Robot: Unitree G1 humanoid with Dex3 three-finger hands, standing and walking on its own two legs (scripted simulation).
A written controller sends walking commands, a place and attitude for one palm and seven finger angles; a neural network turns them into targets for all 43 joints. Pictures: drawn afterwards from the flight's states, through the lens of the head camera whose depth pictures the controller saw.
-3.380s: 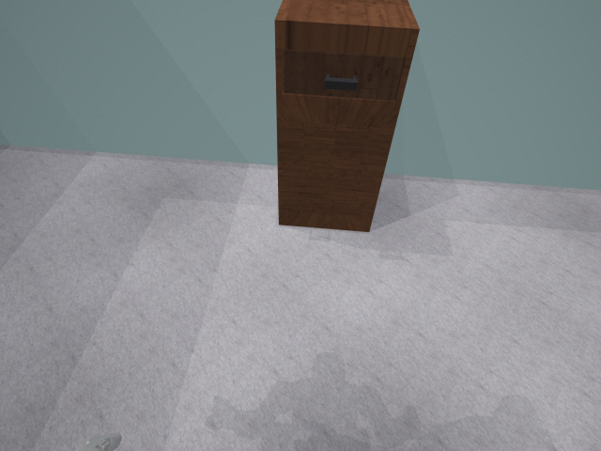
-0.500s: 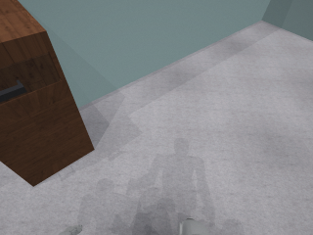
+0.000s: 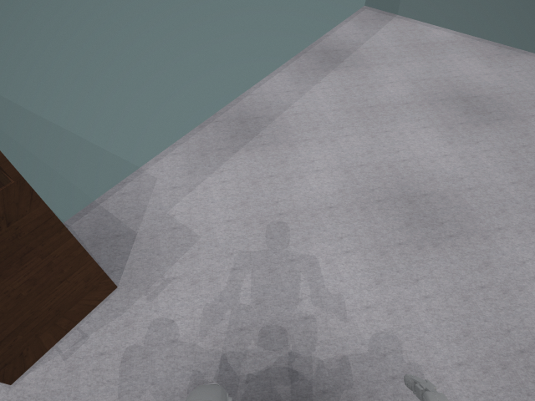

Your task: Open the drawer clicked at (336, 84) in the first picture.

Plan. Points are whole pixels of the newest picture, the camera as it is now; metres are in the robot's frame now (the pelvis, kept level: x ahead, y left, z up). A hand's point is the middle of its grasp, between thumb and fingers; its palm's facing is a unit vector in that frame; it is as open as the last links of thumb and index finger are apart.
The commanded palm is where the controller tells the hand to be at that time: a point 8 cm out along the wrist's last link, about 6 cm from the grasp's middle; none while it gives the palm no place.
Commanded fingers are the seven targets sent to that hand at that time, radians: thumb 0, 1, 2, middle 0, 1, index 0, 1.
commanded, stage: walk to a spot facing it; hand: left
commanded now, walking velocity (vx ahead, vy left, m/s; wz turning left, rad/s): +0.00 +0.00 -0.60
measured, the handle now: out of the picture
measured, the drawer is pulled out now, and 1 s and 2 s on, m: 0.00 0.00 0.00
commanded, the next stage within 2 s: turn to face it in 1.08 s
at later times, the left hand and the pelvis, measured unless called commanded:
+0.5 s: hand out of the picture +0.12 +0.22 -0.16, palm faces -0.29 -0.94 -0.20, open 7.4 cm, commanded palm none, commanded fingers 0.00 0.90 0.90 -0.20 -0.30 -0.20 -0.30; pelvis -0.02 +0.05 +0.01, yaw -20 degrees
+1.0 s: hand out of the picture +0.11 +0.12 -0.15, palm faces -0.48 -0.85 -0.20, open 7.3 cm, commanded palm none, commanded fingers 0.00 0.90 0.90 -0.20 -0.30 -0.20 -0.30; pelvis -0.01 -0.03 +0.01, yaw -33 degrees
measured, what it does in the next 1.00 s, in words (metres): steps on the spot, turning right: left foot, then right foot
